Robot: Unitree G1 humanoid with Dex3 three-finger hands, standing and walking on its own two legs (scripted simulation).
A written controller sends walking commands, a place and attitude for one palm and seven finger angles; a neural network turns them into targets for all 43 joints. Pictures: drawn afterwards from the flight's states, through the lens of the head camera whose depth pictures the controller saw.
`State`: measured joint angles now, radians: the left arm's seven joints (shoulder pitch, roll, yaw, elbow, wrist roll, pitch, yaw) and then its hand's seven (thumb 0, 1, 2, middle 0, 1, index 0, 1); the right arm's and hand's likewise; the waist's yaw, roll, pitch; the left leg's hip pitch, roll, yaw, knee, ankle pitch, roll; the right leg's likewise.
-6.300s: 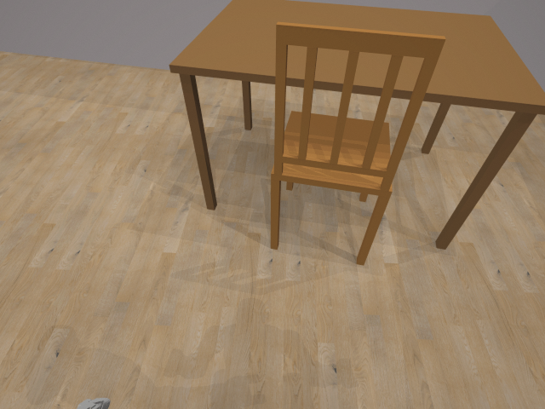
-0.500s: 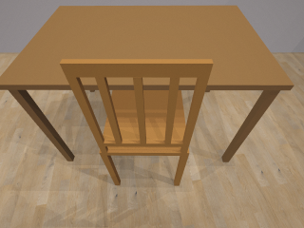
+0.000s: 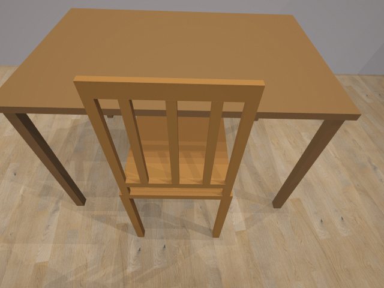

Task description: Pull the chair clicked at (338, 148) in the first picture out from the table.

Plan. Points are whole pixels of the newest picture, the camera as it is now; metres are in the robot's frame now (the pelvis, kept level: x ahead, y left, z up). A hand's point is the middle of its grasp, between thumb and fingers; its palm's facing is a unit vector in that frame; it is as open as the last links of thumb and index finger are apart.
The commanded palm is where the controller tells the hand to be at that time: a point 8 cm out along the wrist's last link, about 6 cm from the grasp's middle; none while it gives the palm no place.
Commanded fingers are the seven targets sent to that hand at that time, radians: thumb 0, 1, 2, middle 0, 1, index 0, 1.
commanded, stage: look again from close up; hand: left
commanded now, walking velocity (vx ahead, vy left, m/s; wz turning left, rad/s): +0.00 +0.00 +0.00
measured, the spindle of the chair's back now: (173, 148) +0.48 +0.09 -0.04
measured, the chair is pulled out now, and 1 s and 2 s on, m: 0.00 0.00 0.00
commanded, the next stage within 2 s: raise the hand toward the chair's back in 0.06 s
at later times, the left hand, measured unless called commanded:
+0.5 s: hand (126, 259) +0.18 +0.14 -0.01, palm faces -0.01 -1.00 +0.02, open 8.5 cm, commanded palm +0.11 +0.22 -0.06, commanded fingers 0.00 0.48 0.72 -0.16 -0.23 -0.16 -0.23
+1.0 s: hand (111, 273) +0.16 +0.18 -0.06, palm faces +0.06 -1.00 +0.01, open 12.9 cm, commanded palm +0.13 +0.24 -0.05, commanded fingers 0.00 -0.10 0.47 -0.10 -0.14 -0.10 -0.14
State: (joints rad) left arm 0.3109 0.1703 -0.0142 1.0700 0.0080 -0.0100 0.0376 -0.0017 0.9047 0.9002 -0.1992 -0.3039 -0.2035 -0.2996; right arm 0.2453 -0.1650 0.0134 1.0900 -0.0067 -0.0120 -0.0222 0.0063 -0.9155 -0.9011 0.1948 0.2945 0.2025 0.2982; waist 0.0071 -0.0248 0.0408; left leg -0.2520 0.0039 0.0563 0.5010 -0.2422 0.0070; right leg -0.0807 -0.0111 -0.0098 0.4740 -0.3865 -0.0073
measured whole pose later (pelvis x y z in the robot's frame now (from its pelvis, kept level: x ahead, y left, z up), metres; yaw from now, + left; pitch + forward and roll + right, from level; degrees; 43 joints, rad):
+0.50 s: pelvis -0.05 -0.02 -0.05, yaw +1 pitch +10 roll +1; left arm 0.29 0.14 0.12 0.19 -0.23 -0.49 -0.28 0.00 0.71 0.81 -0.18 -0.27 -0.18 -0.27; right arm 0.14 -0.24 -0.05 0.63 0.00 -0.24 -0.02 0.01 -0.90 -0.90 0.20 0.29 0.20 0.30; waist -0.01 -0.02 -0.14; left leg -0.76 0.03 0.03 0.91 -0.33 -0.02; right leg -0.62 0.00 -0.05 0.98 -0.55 -0.05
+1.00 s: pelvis -0.07 -0.01 -0.09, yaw +0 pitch +14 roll -2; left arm 0.34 0.20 0.17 0.08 -0.28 -0.26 -0.21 0.00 0.12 0.57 -0.13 -0.18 -0.13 -0.18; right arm 0.27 -0.17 0.01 0.60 0.02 -0.18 -0.09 0.02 -0.90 -0.90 0.20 0.30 0.21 0.30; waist -0.02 0.05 -0.14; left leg -0.98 0.07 -0.01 1.13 -0.39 -0.01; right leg -0.80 0.03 -0.08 1.15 -0.59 -0.04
